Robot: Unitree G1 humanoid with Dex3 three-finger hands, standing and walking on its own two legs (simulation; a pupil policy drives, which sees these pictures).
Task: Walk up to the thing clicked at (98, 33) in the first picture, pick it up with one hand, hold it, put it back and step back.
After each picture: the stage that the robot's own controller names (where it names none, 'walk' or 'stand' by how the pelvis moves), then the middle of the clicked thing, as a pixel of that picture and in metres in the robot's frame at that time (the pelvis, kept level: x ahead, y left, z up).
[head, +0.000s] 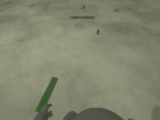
stand; (97, 32) +2.20 -0.14 -0.72
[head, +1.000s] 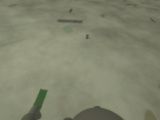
walk; (87, 36) +2.07 +0.02 -0.72
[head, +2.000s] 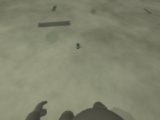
walk; (77, 46) +1.40 +0.22 -0.72
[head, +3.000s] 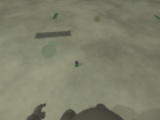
walk; (76, 64) +0.94 +0.20 -0.72
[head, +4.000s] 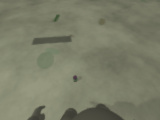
walk; (75, 78) +0.62 +0.19 -0.71
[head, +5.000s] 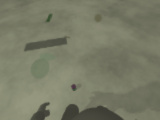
walk; (73, 87) +0.43 +0.21 -0.70
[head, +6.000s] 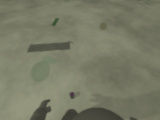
stand; (72, 95) +0.36 +0.20 -0.71
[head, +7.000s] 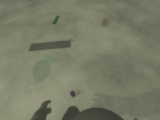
stand; (72, 94) +0.35 +0.21 -0.71
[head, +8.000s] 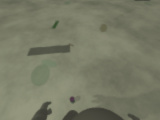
stand; (72, 100) +0.32 +0.20 -0.73
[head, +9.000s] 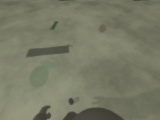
stand; (71, 101) +0.30 +0.21 -0.73
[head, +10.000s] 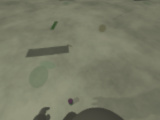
stand; (70, 101) +0.29 +0.22 -0.73
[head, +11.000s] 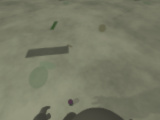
stand; (70, 102) +0.28 +0.22 -0.73
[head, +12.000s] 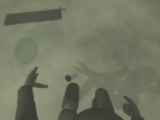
go down; (68, 78) +0.33 +0.22 -0.53
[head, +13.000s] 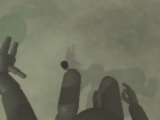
go down; (64, 65) +0.38 +0.25 -0.32
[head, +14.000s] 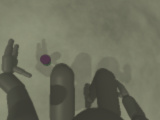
close in; (46, 60) +0.35 +0.28 -0.25
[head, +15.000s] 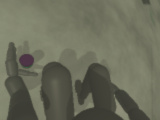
close; (27, 61) +0.34 +0.29 -0.21
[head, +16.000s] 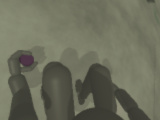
lift; (27, 61) +0.33 +0.30 -0.21
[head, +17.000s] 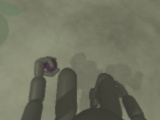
lift; (51, 66) +0.30 +0.27 -0.07
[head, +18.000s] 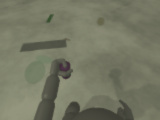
lift; (65, 70) +0.33 +0.17 +0.04
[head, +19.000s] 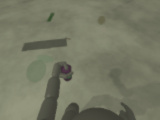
hold; (66, 73) +0.32 +0.17 +0.00
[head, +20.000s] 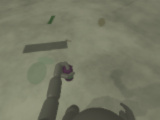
hold; (68, 73) +0.33 +0.17 +0.00
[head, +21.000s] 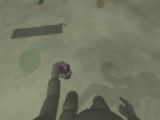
crouch; (65, 72) +0.34 +0.17 -0.06
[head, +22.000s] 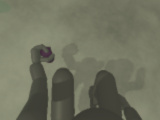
lower; (47, 55) +0.40 +0.28 -0.12
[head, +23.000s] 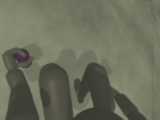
lower; (23, 59) +0.36 +0.31 -0.22
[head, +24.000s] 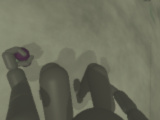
lower; (23, 58) +0.36 +0.31 -0.22
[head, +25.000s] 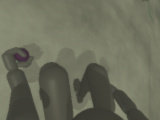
lower; (23, 58) +0.35 +0.31 -0.22
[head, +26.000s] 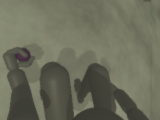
lower; (24, 58) +0.35 +0.31 -0.21
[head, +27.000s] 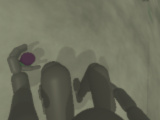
open; (26, 60) +0.34 +0.29 -0.22
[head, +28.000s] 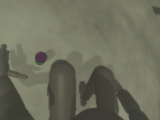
stand; (40, 58) +0.34 +0.28 -0.22
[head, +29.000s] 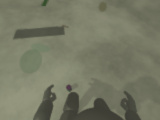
stand; (69, 88) +0.32 +0.20 -0.59
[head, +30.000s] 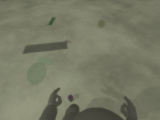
stand; (70, 98) +0.32 +0.21 -0.66
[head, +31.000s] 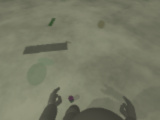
stand; (71, 99) +0.31 +0.20 -0.67
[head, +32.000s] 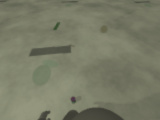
stand; (73, 100) +0.33 +0.20 -0.72
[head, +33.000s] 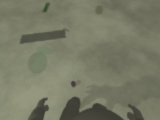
walk; (73, 84) +0.40 +0.18 -0.70
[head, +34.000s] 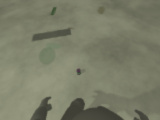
walk; (78, 71) +0.65 +0.21 -0.70
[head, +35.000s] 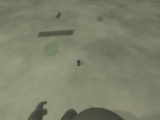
stand; (78, 63) +0.96 +0.19 -0.70
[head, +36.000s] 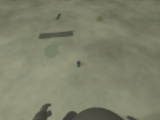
stand; (78, 64) +0.95 +0.21 -0.72
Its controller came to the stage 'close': yes
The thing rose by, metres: 0.70
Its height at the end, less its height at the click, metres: +0.00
